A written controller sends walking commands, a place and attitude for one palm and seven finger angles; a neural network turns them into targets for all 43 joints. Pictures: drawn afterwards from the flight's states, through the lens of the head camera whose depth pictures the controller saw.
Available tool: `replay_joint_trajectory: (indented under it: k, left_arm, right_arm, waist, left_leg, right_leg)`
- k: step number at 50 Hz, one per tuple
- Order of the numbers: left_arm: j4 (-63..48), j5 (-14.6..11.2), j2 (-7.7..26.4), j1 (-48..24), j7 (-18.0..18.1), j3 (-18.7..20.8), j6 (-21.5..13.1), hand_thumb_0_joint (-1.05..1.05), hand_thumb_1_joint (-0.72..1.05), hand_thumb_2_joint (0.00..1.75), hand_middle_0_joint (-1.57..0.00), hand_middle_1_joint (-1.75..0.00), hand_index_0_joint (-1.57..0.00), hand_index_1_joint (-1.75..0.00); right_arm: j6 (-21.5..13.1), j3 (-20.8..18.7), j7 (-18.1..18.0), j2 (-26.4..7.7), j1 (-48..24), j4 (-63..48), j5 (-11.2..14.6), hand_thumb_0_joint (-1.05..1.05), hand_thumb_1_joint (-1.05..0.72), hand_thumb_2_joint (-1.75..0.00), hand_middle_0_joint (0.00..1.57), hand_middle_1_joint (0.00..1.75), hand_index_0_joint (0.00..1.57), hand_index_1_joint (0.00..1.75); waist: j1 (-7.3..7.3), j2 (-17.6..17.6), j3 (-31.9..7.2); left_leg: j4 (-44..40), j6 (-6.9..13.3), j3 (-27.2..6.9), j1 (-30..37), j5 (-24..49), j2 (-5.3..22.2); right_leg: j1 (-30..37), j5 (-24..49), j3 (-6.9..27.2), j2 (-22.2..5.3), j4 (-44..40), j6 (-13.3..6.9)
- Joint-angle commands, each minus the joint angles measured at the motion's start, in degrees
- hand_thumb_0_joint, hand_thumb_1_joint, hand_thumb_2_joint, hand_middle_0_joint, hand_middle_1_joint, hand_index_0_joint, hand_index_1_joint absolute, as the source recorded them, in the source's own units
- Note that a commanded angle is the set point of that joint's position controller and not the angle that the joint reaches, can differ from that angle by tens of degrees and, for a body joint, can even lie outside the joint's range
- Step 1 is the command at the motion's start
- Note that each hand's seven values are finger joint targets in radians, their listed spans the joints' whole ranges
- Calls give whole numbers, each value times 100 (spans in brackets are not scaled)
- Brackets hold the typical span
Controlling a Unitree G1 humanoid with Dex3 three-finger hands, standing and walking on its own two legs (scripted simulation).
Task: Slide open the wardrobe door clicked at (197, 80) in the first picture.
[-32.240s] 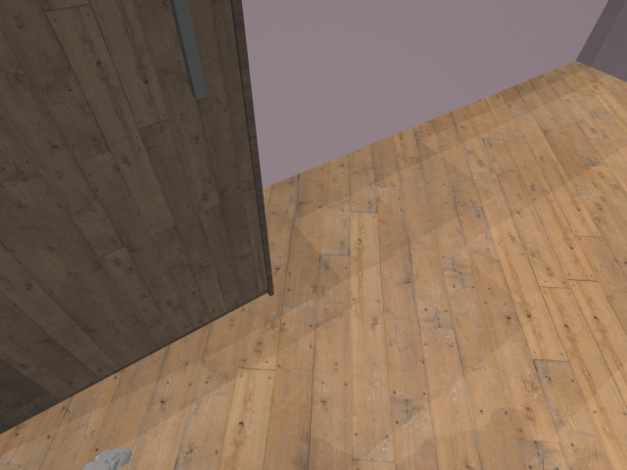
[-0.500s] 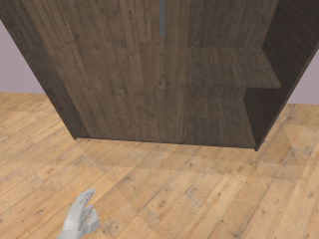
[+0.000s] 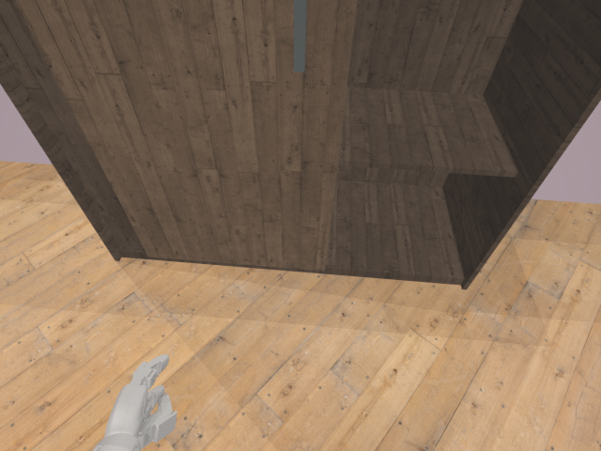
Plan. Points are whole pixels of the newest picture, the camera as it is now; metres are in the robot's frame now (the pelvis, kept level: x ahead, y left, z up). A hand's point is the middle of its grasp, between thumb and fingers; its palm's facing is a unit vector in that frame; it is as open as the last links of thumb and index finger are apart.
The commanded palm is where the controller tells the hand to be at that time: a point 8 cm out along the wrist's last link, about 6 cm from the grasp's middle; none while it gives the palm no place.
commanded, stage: stop stepping back and stand still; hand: right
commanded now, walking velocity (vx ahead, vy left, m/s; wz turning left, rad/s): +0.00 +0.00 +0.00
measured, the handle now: out of the picture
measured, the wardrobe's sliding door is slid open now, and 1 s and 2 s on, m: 0.54 0.54 0.54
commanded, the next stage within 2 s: let the arm hang, fingers relaxed in 0.10 s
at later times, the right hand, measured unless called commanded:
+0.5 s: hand out of the picture +0.06 -0.19 -0.17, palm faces +0.01 +0.98 -0.18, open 7.2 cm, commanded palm none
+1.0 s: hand out of the picture -0.01 -0.21 -0.17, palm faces +0.00 +0.98 -0.19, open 7.4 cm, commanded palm none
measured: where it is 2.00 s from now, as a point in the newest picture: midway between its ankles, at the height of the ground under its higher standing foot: outside the picture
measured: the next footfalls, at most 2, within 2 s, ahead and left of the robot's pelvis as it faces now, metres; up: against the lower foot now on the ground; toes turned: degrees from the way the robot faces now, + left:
none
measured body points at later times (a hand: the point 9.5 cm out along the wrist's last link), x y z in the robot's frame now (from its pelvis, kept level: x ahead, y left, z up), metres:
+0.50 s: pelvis -0.01 -0.02 +0.00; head +0.01 -0.02 +0.45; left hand +0.09 +0.24 -0.13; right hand +0.06 -0.24 -0.15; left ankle -0.02 +0.10 -0.73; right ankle +0.03 -0.12 -0.73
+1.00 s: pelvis -0.01 -0.04 +0.01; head +0.01 -0.04 +0.46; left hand -0.02 +0.17 -0.16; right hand -0.01 -0.27 -0.15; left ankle -0.02 +0.10 -0.73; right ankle +0.03 -0.12 -0.73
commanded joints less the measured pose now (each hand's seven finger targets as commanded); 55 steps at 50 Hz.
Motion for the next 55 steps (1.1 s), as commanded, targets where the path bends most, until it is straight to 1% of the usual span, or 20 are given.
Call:
replay_joint_trajectory:
  k: [1,5,9,10,11,12,13,15,17,19,22,23,26,27,28,30,37,50,52,55]
  left_arm:
    - [-849,-21,596,-301,-16,206,-227,0,90,90,-20,-30,-20,-30]
    - [-881,-25,615,-322,-2,188,-163,0,90,90,-20,-30,-20,-30]
    - [-912,-13,596,-394,52,142,-127,0,90,90,-20,-30,-20,-30]
    - [348,62,1636,-812,-494,382,-321,0,90,90,-20,-30,-20,-30]
    - [308,48,1510,-393,-474,445,31,0,90,90,-20,-30,-20,-30]
    - [301,90,1393,-363,-448,355,159,0,90,90,-20,-30,-20,-30]
    - [301,135,1242,-381,-439,278,269,0,90,90,-20,-30,-20,-30]
    - [375,194,1227,-439,-420,159,411,0,90,90,-20,-30,-20,-30]
    - [586,237,1143,-367,-402,117,522,0,90,90,-20,-30,-20,-30]
    - [830,269,914,-309,-385,27,644,0,90,90,-20,-30,-20,-30]
    - [1214,274,808,-312,-354,-48,726,0,90,90,-20,-30,-20,-30]
    - [1318,258,816,-275,-346,-66,738,0,90,90,-20,-30,-20,-30]
    - [1679,276,555,-72,-284,-36,758,0,90,90,-20,-30,-20,-30]
    - [1779,265,533,14,-273,-44,760,0,90,90,-20,-30,-20,-30]
    - [1848,254,546,97,-263,-24,780,0,90,90,-20,-30,-20,-30]
    - [2030,245,495,254,-246,-10,791,0,90,90,-20,-30,-20,-30]
    - [2475,215,366,686,-203,-6,765,0,90,90,-20,-30,-20,-30]
    - [2704,228,180,686,-199,-1,734,0,90,90,-20,-30,-20,-30]
    - [2720,232,177,680,-200,-1,726,0,90,90,-20,-30,-20,-30]
    - [2708,232,182,641,-198,0,704,0,90,90,-20,-30,-20,-30]
  right_arm:
    - [-374,-913,-100,-1044,314,-1035,126,0,-90,-90,20,30,20,30]
    - [-242,-729,-70,-946,229,-766,172,0,-90,-90,20,30,20,30]
    - [-166,-629,-65,-986,-56,-820,162,0,-90,-90,20,30,20,30]
    - [630,1742,743,-188,-483,3468,-361,0,-90,-90,20,30,20,30]
    - [1000,1630,865,-198,-611,3594,-301,0,-90,-90,20,30,20,30]
    - [1048,1718,909,-70,-788,3840,-293,0,-90,-90,20,30,20,30]
    - [1062,1781,926,-3,-948,4194,-314,0,-90,-90,20,30,20,30]
    - [1077,1909,940,-42,-1283,4900,-297,0,-90,-90,20,30,20,30]
    - [1090,2009,914,-45,-1584,5684,-290,0,-90,-90,20,30,20,30]
    - [1155,2138,868,69,-1724,6412,-254,0,-90,-90,20,30,20,30]
    - [1188,2228,836,129,-1800,7293,-224,0,-90,-90,20,30,20,30]
    - [1184,2244,832,90,-1774,7511,-225,0,-90,-90,20,30,20,30]
    - [1167,2172,813,418,-1599,8083,-220,0,-90,-90,20,30,20,30]
    - [1167,2189,816,402,-1585,8226,-212,0,-90,-90,20,30,20,30]
    - [1164,2199,809,401,-1547,8329,-213,0,-90,-90,20,30,20,30]
    - [1168,2228,816,460,-1548,8549,-203,0,-90,-90,20,30,20,30]
    - [1158,2281,782,637,-1364,9075,-193,0,-90,-90,20,30,20,30]
    - [1171,2283,735,870,-1253,9268,-230,0,-90,-90,20,30,20,30]
    - [1177,2274,737,874,-1275,9251,-235,0,-90,-90,20,30,20,30]
    - [1164,2269,737,872,-1283,9265,-240,0,-90,-90,20,30,20,30]
  waist:
    - [-30,-303,-1023]
    - [9,-71,-993]
    - [-5,12,-883]
    - [245,-181,-726]
    - [189,-259,-1025]
    - [109,-167,-1017]
    - [51,266,-858]
    - [30,781,-693]
    - [77,980,-727]
    - [94,575,-595]
    - [71,-229,-424]
    - [69,-300,-343]
    - [66,-795,-329]
    - [76,-876,-329]
    - [65,-603,-311]
    - [101,-477,-206]
    - [102,26,-53]
    - [83,58,236]
    - [80,-68,269]
    - [75,-73,163]
  left_leg:
    - [-543,-117,-759,550,2000,442]
    - [-610,-116,-844,357,2442,555]
    - [-694,-150,-781,284,2278,531]
    - [183,-58,-325,-285,3270,1079]
    - [72,-28,-585,-411,2498,943]
    - [165,-84,-387,-436,1632,816]
    - [210,-114,-336,-376,1279,703]
    - [3,-68,-418,-306,1175,730]
    - [-165,26,-597,-243,1508,859]
    - [-333,18,-661,-268,1465,902]
    - [-644,-57,-687,-124,765,756]
    - [-757,-64,-688,-60,565,708]
    - [-1048,5,-697,18,289,724]
    - [-1068,9,-677,79,310,708]
    - [-1145,-2,-640,73,225,683]
    - [-1236,6,-636,-27,75,693]
    - [-1224,-37,-528,-23,201,659]
    - [-1089,-115,-495,-183,209,607]
    - [-1068,-129,-477,-151,217,600]
    - [-1048,-137,-489,-72,392,613]
  right_leg:
    - [221,1568,501,-416,-372,-225]
    - [416,1677,369,-374,-281,-158]
    - [442,1561,384,-360,-369,-179]
    - [64,2504,434,-533,515,-180]
    - [270,2203,446,-599,260,-168]
    - [-41,1762,643,-701,129,-307]
    - [-291,1623,806,-741,5,-404]
    - [-388,1495,898,-610,-88,-418]
    - [-117,1578,786,-430,-54,-336]
    - [100,1522,657,-320,-180,-253]
    - [155,1012,675,-310,-622,-242]
    - [127,887,716,-317,-692,-234]
    - [185,322,658,-292,-824,-226]
    - [169,278,678,-303,-886,-230]
    - [221,203,690,-321,-868,-223]
    - [229,0,698,-321,-961,-225]
    - [308,185,691,-385,-1107,-272]
    - [236,-91,735,-383,-1367,-326]
    - [171,-189,770,-390,-1450,-328]
    - [260,76,753,-393,-1416,-340]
